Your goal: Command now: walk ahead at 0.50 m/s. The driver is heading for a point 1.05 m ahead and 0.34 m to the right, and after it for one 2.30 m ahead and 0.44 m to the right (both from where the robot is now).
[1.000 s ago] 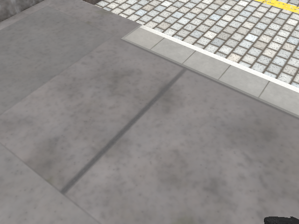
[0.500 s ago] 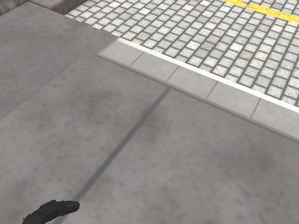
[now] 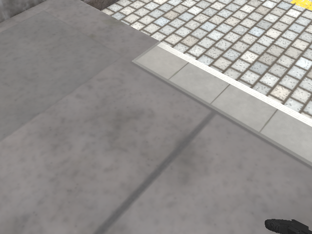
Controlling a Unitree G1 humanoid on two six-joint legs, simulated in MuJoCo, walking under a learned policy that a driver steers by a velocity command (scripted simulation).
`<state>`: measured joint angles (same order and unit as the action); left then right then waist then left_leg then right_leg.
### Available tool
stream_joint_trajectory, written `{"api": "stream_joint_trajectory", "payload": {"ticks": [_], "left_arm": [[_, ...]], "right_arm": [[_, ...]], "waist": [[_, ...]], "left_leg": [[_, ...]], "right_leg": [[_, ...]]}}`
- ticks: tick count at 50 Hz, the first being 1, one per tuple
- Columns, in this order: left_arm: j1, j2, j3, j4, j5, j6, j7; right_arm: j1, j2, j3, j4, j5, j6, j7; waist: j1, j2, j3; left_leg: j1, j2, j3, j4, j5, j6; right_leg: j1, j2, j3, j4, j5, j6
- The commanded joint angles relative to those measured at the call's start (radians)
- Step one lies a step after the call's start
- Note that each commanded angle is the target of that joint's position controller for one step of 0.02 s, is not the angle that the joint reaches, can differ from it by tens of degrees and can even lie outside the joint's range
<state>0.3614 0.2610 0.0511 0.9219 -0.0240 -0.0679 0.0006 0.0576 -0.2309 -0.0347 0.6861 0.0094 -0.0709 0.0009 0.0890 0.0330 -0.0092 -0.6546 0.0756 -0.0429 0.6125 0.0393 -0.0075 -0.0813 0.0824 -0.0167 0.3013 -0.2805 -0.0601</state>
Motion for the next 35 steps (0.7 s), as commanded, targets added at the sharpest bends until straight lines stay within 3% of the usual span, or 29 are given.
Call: {"api": "stream_joint_trajectory", "payload": {"ticks": [1,2,3,4,5,6,7,8,9,10,11,12,13,16,21,24,27,29,30,31,32,33,34,35], "left_arm": [[0.049,0.153,0.033,-0.018,-0.002,0.011,0.004],[0.05,0.161,0.035,-0.016,-0.002,0.017,0.005],[0.034,0.172,0.037,-0.017,0.0,0.021,0.005],[0.015,0.173,0.035,-0.021,0.0,0.023,0.003],[-0.015,0.152,0.026,-0.04,0.008,0.018,0.003],[0.029,0.064,-0.002,-0.073,0.022,-0.001,0.0],[0.071,0.067,-0.008,-0.065,0.01,-0.018,-0.008],[0.01,0.156,0.022,-0.068,-0.014,-0.022,-0.009],[-0.064,0.158,0.026,-0.09,-0.018,-0.019,-0.007],[-0.097,0.141,0.028,-0.095,-0.011,-0.009,-0.003],[-0.094,0.133,0.036,-0.092,-0.003,0.005,0.001],[-0.068,0.107,0.034,-0.089,-0.005,0.02,0.002],[-0.058,0.083,0.032,-0.087,-0.004,0.032,0.002],[-0.101,0.071,0.038,-0.112,0.0,0.044,0.005],[-0.231,0.042,0.028,-0.153,0.007,0.034,-0.023],[-0.332,0.033,0.019,-0.196,0.009,0.035,-0.039],[-0.387,0.048,0.02,-0.235,0.007,0.036,-0.053],[-0.357,0.072,0.031,-0.245,0.007,0.038,-0.058],[-0.288,0.096,0.046,-0.234,0.006,0.04,-0.058],[-0.14,0.139,0.073,-0.194,0.001,0.04,-0.054],[0.042,0.227,0.111,-0.146,-0.001,0.045,-0.037],[0.036,0.348,0.129,-0.146,-0.013,0.039,-0.028],[0.077,0.286,0.105,-0.179,0.004,0.026,-0.03],[0.045,0.218,0.087,-0.172,0.013,0.015,-0.03]], "right_arm": [[-0.118,-0.06,-0.017,-0.102,0.004,-0.021,0.023],[-0.118,-0.068,-0.02,-0.107,0.0,-0.026,0.027],[-0.078,-0.081,-0.029,-0.101,-0.002,-0.03,0.027],[0.021,-0.11,-0.045,-0.073,-0.007,-0.033,0.024],[0.197,-0.168,-0.071,-0.031,-0.018,-0.037,0.014],[0.357,-0.271,-0.097,-0.012,-0.034,-0.032,0.001],[0.399,-0.233,-0.09,0.006,-0.013,-0.024,0.002],[0.35,-0.174,-0.072,0.002,-0.009,-0.02,0.0],[0.278,-0.147,-0.062,-0.007,-0.009,-0.019,-0.003],[0.209,-0.116,-0.053,-0.004,-0.012,-0.023,0.001],[0.161,-0.088,-0.046,-0.003,-0.016,-0.032,0.005],[0.134,-0.083,-0.046,0.005,-0.019,-0.037,0.006],[0.124,-0.083,-0.049,0.013,-0.02,-0.043,0.007],[0.135,-0.114,-0.061,0.044,-0.026,-0.053,0.0],[0.175,-0.148,-0.073,0.086,-0.02,-0.043,-0.019],[0.224,-0.173,-0.083,0.115,-0.008,-0.032,-0.026],[0.256,-0.194,-0.093,0.141,0.007,-0.015,-0.025],[0.239,-0.224,-0.101,0.141,0.016,-0.002,-0.028],[0.226,-0.238,-0.104,0.138,0.02,0.006,-0.031],[0.209,-0.237,-0.101,0.133,0.024,0.014,-0.032],[0.217,-0.212,-0.088,0.118,0.007,0.01,-0.037],[0.29,-0.064,-0.04,0.056,-0.033,-0.015,-0.023],[0.215,-0.119,-0.041,0.047,0.002,-0.06,-0.009],[0.121,-0.165,-0.053,0.021,0.039,-0.081,0.001]], "waist": [[-0.004,-0.086,0.037],[-0.012,-0.089,0.036],[-0.045,-0.099,0.019],[-0.101,-0.094,-0.038],[-0.181,-0.071,-0.154],[-0.214,0.103,-0.325],[-0.211,0.234,-0.424],[-0.215,0.132,-0.28],[-0.19,0.09,-0.167],[-0.155,0.046,-0.084],[-0.121,0.06,-0.036],[-0.091,0.075,-0.019],[-0.078,0.073,-0.011],[-0.07,0.039,0.012],[-0.11,0.027,0.038],[-0.148,0.016,0.075],[-0.155,0.026,0.098],[-0.119,0.053,0.06],[-0.074,0.067,0.011],[0.011,0.047,-0.064],[0.082,-0.032,-0.163],[-0.028,-0.313,-0.231],[0.032,-0.215,-0.372],[0.048,-0.165,-0.242]], "left_leg": [[0.006,-0.023,0.018,-0.079,-0.043,0.038],[0.047,-0.033,0.021,-0.101,-0.088,0.049],[0.134,-0.054,0.035,-0.128,-0.119,0.063],[0.299,-0.076,0.054,-0.164,-0.109,0.084],[0.588,-0.01,-0.013,-0.124,-0.057,0.131],[1.004,0.244,-0.339,-0.111,-0.041,0.248],[1.093,0.363,-0.63,-0.213,-0.164,0.33],[0.981,0.326,-0.538,-0.253,-0.257,0.29],[0.836,0.286,-0.404,-0.291,-0.265,0.251],[0.694,0.242,-0.311,-0.344,-0.243,0.23],[0.591,0.211,-0.241,-0.388,-0.207,0.211],[0.521,0.196,-0.189,-0.426,-0.186,0.201],[0.484,0.19,-0.147,-0.449,-0.14,0.203],[0.487,0.189,-0.031,-0.481,-0.037,0.203],[0.533,0.16,0.135,-0.482,0.012,0.165],[0.6,0.188,0.174,-0.47,-0.001,0.157],[0.706,0.226,0.193,-0.413,0.071,0.143],[0.739,0.231,0.222,-0.3,0.369,0.122],[0.737,0.221,0.242,-0.185,0.544,0.107],[0.686,0.181,0.278,0.014,0.608,0.077],[0.451,0.139,0.285,0.307,0.381,0.027],[-0.018,-0.066,0.216,0.669,-0.539,-0.045],[-0.123,-0.101,-0.029,0.788,-0.638,-0.025],[-0.214,-0.051,-0.041,0.786,-0.546,0.001]], "right_leg": [[0.076,-0.316,0.173,-0.044,0.397,-0.131],[0.082,-0.32,0.186,-0.015,0.422,-0.125],[0.069,-0.313,0.188,0.032,0.501,-0.118],[0.034,-0.276,0.166,0.133,0.611,-0.098],[-0.105,-0.218,0.131,0.335,0.577,-0.066],[-0.458,-0.083,0.05,0.708,0.207,0.002],[-0.643,-0.036,0.125,0.914,-0.294,0.021],[-0.726,-0.087,0.163,0.989,-0.251,0.022],[-0.73,-0.135,0.133,0.975,-0.16,0.022],[-0.697,-0.166,0.119,0.922,-0.096,0.027],[-0.646,-0.193,0.128,0.871,-0.051,0.032],[-0.591,-0.202,0.129,0.855,-0.02,0.038],[-0.57,-0.202,0.127,0.846,0.004,0.045],[-0.624,-0.2,0.149,0.766,0.127,0.061],[-0.601,-0.19,0.086,0.502,0.351,0.06],[-0.603,-0.186,0.044,0.404,0.343,0.046],[-0.622,-0.173,0.006,0.349,0.214,0.008],[-0.527,-0.123,-0.055,0.338,0.101,-0.031],[-0.419,-0.079,-0.091,0.33,0.059,-0.055],[-0.211,-0.025,-0.113,0.258,0.112,-0.09],[0.114,-0.086,0.036,0.24,0.146,-0.146],[0.429,-0.351,0.61,0.142,-0.002,-0.337],[0.504,-0.42,0.855,-0.007,-0.103,-0.378],[0.441,-0.392,0.704,-0.014,-0.007,-0.322]]}}
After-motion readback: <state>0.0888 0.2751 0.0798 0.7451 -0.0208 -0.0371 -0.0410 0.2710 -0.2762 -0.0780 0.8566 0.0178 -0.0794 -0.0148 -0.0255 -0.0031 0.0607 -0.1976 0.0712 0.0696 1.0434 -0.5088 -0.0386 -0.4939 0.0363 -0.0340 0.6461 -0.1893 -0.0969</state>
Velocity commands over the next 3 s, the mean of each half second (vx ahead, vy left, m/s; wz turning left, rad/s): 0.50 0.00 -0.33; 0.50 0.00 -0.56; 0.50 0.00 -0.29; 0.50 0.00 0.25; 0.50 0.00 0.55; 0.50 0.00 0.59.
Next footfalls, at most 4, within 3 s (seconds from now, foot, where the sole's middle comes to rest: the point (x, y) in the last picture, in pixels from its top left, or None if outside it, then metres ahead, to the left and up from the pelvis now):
0.10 left None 0.22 0.14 -0.78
0.64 right None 0.45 -0.17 -0.78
1.10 left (201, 169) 0.79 -0.11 -0.78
1.62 right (275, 165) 0.84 -0.46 -0.78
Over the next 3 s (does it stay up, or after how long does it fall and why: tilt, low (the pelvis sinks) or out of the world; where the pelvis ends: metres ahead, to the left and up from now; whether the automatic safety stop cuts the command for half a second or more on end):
stays up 1.49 -0.63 -0.16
